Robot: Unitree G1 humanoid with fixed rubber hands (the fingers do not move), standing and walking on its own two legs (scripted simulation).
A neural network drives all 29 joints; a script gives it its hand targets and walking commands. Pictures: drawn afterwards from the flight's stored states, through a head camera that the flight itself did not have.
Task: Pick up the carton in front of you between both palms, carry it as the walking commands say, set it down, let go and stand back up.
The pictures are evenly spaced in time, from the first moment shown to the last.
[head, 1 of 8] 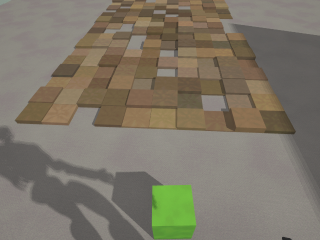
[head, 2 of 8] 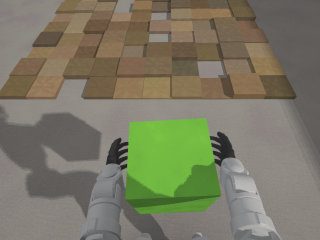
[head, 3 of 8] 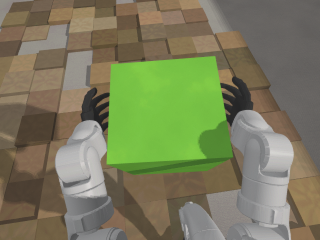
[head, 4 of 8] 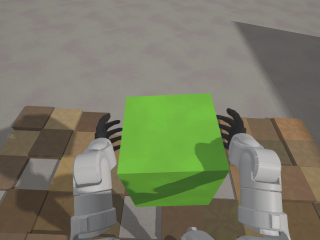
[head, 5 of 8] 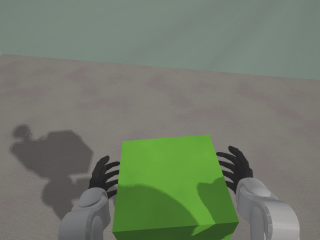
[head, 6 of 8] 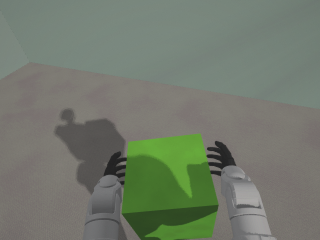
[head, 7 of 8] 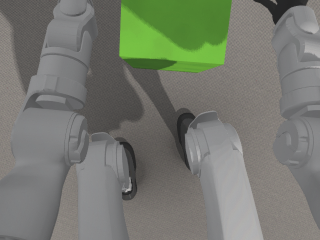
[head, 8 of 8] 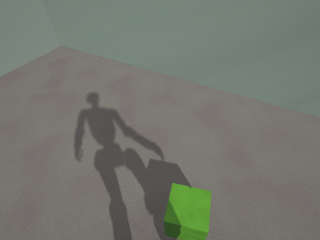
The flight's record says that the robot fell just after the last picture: no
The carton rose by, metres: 0.77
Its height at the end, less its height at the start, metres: +0.00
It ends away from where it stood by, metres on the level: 6.98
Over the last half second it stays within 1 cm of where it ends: yes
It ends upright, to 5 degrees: yes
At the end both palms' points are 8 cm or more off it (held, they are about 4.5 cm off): yes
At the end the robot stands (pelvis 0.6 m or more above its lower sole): yes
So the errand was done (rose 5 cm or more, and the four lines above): yes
